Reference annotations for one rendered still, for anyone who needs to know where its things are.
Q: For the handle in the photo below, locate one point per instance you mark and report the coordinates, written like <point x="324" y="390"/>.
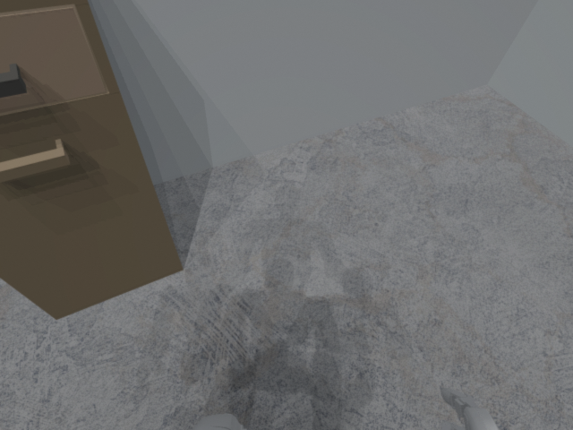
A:
<point x="33" y="164"/>
<point x="11" y="83"/>

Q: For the cabinet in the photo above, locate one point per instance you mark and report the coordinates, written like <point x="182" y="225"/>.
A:
<point x="75" y="236"/>

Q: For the drawer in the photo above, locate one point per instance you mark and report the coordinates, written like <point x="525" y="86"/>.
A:
<point x="53" y="54"/>

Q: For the robot right hand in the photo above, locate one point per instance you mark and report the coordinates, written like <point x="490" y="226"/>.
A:
<point x="466" y="406"/>

